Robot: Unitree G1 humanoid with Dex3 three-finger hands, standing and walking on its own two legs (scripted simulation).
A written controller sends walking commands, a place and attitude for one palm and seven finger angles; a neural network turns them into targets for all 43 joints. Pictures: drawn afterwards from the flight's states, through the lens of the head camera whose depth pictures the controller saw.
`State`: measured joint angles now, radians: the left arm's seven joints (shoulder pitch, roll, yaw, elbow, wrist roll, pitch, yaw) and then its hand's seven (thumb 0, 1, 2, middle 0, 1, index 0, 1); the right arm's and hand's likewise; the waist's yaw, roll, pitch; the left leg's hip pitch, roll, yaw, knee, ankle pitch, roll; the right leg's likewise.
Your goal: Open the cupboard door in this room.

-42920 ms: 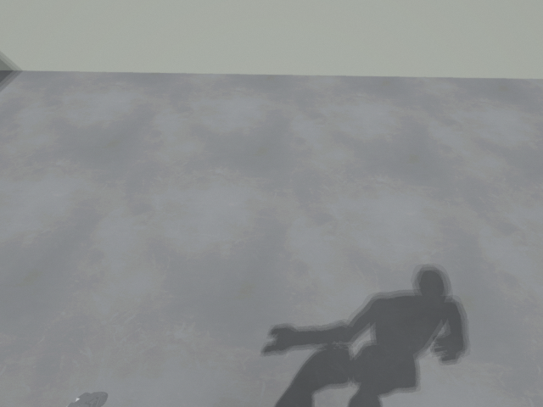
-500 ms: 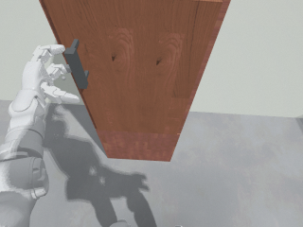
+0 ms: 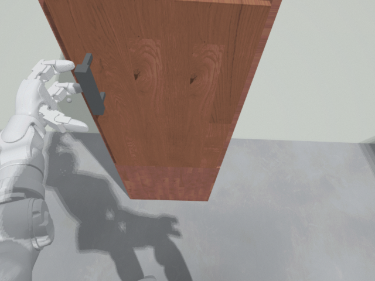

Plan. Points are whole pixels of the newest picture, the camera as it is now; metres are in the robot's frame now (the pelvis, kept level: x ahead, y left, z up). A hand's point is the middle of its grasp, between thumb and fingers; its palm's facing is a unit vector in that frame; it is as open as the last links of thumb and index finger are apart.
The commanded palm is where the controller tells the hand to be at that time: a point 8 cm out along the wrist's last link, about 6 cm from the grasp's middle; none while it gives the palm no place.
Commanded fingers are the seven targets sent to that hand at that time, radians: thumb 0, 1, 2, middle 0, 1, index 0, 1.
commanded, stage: move the hooked fingers beside the handle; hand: left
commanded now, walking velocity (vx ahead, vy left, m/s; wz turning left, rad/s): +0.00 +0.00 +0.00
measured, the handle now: (93, 85) +0.50 +0.20 +0.12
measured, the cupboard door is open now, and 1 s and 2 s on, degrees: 0 0 0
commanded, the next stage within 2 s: slide the fingers in behind the handle in 1.32 s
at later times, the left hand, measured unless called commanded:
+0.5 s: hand (57, 101) +0.45 +0.26 +0.12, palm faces -0.02 -1.00 +0.00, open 14.0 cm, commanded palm +0.43 +0.31 +0.12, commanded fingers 0.00 -0.50 0.30 -0.30 -1.20 -0.30 -1.20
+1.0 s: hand (60, 97) +0.46 +0.26 +0.12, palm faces -0.02 -1.00 +0.01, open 14.0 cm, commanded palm +0.44 +0.31 +0.12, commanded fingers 0.00 -0.50 0.30 -0.30 -1.20 -0.30 -1.20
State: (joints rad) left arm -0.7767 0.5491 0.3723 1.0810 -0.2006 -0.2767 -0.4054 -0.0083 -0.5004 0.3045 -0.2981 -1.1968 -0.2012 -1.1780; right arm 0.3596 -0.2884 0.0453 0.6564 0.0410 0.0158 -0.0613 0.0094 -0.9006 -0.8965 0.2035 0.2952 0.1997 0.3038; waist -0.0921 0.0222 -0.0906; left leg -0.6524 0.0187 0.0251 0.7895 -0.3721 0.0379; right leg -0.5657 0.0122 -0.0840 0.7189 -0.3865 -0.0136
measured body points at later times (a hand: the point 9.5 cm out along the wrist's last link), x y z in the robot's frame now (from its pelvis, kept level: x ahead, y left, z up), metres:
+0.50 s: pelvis -0.01 +0.00 +0.00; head +0.07 +0.01 +0.44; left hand +0.44 +0.31 +0.12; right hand +0.02 -0.28 -0.11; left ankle +0.00 +0.09 -0.71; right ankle -0.03 -0.11 -0.71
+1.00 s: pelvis +0.00 +0.00 +0.00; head +0.08 +0.02 +0.44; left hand +0.46 +0.31 +0.12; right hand +0.02 -0.27 -0.11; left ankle +0.00 +0.09 -0.71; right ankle -0.03 -0.11 -0.71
